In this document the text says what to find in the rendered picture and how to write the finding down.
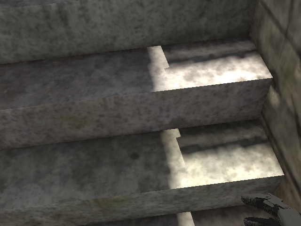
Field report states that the robot right hand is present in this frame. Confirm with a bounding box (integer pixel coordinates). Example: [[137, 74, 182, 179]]
[[241, 193, 301, 226]]

